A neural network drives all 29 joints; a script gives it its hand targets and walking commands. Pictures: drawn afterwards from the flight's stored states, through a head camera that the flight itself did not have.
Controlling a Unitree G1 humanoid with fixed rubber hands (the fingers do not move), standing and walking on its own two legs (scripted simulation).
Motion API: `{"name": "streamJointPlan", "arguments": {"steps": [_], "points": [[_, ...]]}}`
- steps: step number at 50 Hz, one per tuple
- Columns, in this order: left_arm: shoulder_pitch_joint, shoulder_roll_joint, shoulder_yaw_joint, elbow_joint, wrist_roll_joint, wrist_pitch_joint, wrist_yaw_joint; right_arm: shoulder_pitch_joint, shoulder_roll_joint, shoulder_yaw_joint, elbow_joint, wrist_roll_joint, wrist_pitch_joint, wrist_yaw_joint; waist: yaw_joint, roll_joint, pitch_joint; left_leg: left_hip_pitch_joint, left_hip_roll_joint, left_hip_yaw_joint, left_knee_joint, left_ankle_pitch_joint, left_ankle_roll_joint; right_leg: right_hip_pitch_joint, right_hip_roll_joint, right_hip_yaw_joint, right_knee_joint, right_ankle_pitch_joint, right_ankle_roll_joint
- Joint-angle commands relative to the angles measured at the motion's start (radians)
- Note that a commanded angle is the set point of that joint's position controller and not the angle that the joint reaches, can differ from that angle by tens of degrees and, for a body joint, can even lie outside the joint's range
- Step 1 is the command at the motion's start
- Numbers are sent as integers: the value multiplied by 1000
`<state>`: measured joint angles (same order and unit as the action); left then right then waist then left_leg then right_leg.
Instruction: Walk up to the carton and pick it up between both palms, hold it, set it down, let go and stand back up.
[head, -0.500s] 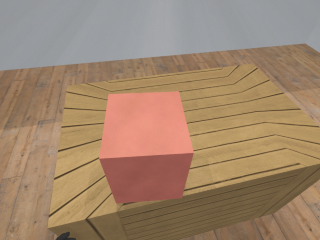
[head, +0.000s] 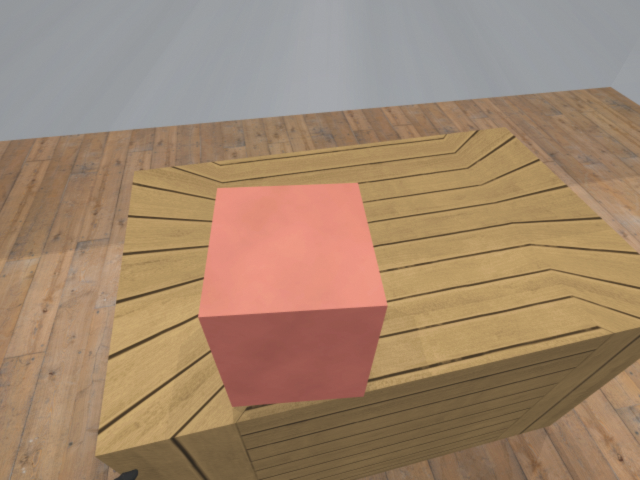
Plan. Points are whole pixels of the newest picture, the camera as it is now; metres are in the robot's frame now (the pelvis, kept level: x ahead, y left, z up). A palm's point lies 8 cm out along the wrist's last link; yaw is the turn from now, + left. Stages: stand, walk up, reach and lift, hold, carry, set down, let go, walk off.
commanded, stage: stand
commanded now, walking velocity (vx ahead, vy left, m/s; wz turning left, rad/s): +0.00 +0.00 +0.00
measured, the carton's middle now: (293, 297) +0.39 +0.05 +0.00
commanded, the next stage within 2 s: none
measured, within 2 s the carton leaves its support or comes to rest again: neither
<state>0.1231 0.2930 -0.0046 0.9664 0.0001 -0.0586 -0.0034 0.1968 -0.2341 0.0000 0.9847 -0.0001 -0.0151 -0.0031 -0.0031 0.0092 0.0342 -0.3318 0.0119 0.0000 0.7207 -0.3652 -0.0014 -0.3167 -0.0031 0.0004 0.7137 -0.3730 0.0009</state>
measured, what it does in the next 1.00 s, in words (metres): stands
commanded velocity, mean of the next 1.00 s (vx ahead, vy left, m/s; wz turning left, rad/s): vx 0.00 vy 0.00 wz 0.00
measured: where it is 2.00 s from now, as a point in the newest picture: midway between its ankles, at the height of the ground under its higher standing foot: outside the picture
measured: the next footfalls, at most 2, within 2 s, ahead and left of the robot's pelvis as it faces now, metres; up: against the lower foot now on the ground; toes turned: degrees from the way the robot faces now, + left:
none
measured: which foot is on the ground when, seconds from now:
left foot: down 0.00-1.00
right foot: down 0.00-1.00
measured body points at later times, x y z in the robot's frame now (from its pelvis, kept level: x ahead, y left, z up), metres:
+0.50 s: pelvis +0.00 +0.00 +0.00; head +0.00 +0.00 +0.45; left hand +0.12 +0.27 -0.12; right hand +0.07 -0.25 -0.14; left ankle +0.01 +0.12 -0.72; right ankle +0.01 -0.12 -0.72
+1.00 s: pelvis -0.01 +0.00 +0.00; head -0.01 +0.00 +0.45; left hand +0.11 +0.27 -0.12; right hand +0.06 -0.25 -0.14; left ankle +0.01 +0.12 -0.72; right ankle +0.01 -0.12 -0.72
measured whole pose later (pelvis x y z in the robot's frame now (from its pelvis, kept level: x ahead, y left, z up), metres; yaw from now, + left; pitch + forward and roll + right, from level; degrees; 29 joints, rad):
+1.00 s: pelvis -0.01 +0.00 +0.00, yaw +0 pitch -2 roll +0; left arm 0.11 0.29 0.00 1.00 0.00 -0.06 0.00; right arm 0.20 -0.23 0.00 1.00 0.00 -0.02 -0.01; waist 0.00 0.01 0.03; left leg -0.33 0.01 0.00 0.72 -0.35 0.00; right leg -0.32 0.00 0.00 0.71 -0.36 0.00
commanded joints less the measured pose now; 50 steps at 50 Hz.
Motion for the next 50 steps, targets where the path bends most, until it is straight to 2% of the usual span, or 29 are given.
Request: {"name": "streamJointPlan", "arguments": {"steps": [1, 3, 6, 9, 12, 19, 24, 27, 43, 45, 49, 50], "points": [[-71, 222, 65, -22, 12, 1, 22, -103, -272, -71, -55, -17, -34, -12, 6, -19, -7, 52, 82, -137, -231, 248, 74, 61, -91, 144, -223, 246, -66], [-72, 218, 63, -24, 9, 1, 23, -104, -275, -71, -55, -17, -35, -13, 9, -2, -5, 49, 83, -140, -232, 247, 74, 63, -91, 148, -224, 249, -65], [-75, 221, 64, -21, 11, -1, 23, -104, -275, -72, -53, -17, -34, -12, 4, -12, -4, 56, 83, -136, -233, 238, 71, 55, -92, 146, -230, 238, -67], [-76, 220, 63, -20, 9, -1, 23, -97, -268, -68, -50, -16, -35, -12, 3, 5, -3, 52, 82, -136, -234, 249, 70, 59, -92, 152, -230, 247, -65], [-76, 221, 62, -18, 9, -1, 23, -106, -278, -71, -49, -14, -34, -12, 6, -10, -5, 55, 84, -139, -236, 254, 71, 63, -91, 146, -230, 253, -66], [-71, 219, 63, -11, 8, 0, 22, -100, -271, -67, -47, -17, -35, -13, 8, 2, -6, 57, 85, -141, -241, 249, 71, 65, -91, 149, -229, 240, -64], [-78, 221, 61, -10, 8, -1, 23, -98, -270, -67, -46, -17, -33, -13, 4, -12, -2, 56, 84, -141, -241, 245, 70, 61, -93, 151, -234, 239, -67], [-80, 220, 63, -9, 8, 0, 23, -107, -269, -67, -50, -18, -35, -13, 6, 6, -5, 57, 85, -141, -248, 242, 71, 63, -89, 146, -233, 235, -64], [-84, 219, 63, 6, 9, 3, 20, -112, -276, -69, -38, -16, -34, -11, 6, -5, 22, 44, 84, -144, -270, 194, 63, 46, -89, 149, -253, 181, -62], [-77, 216, 61, 6, 8, 2, 18, -104, -264, -65, -37, -18, -34, -10, 5, 10, 30, 38, 84, -146, -272, 171, 64, 44, -93, 158, -261, 156, -65], [-83, 223, 59, 8, 11, 0, 18, -106, -266, -63, -36, -18, -32, -11, 0, -11, 40, 37, 79, -142, -269, 160, 63, 35, -95, 166, -274, 155, -63], [-82, 221, 60, 9, 9, 0, 19, -106, -268, -64, -34, -16, -33, -9, 2, 3, 29, 37, 80, -142, -273, 157, 62, 46, -94, 163, -272, 158, -63]]}}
